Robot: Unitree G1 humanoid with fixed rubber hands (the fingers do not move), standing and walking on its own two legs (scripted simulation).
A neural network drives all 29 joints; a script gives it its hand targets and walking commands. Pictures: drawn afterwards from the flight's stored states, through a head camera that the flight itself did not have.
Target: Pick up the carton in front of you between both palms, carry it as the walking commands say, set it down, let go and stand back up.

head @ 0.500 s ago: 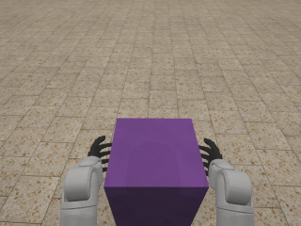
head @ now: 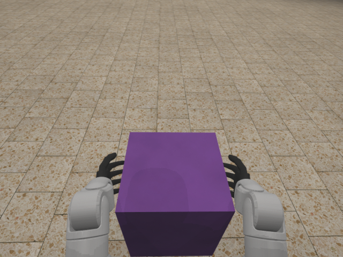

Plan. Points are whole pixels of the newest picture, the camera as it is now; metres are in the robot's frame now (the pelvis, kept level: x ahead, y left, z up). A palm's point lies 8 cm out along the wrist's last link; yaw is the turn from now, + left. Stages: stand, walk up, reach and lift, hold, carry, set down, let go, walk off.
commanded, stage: carry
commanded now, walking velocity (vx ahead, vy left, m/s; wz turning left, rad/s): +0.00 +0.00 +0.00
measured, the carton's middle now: (172, 195) +0.28 +0.00 +0.00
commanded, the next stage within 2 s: none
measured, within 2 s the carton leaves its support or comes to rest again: neither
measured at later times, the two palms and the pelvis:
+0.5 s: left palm (114, 203) +0.24 +0.13 +0.04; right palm (247, 206) +0.24 -0.17 +0.04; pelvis -0.03 -0.02 +0.00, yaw -1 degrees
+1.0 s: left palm (116, 209) +0.23 +0.12 +0.04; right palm (252, 212) +0.23 -0.17 +0.04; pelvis -0.06 -0.02 +0.00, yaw -1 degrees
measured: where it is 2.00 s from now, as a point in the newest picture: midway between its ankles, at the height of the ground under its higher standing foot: outside the picture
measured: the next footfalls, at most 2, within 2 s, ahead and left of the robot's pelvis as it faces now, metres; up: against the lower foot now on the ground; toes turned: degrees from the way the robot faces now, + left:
right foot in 1.60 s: +0.27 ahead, -0.15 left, +0.00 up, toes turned -6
left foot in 1.96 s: +0.39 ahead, +0.07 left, +0.00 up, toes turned -10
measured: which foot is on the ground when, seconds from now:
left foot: down 0.00-1.00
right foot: down 0.00-1.00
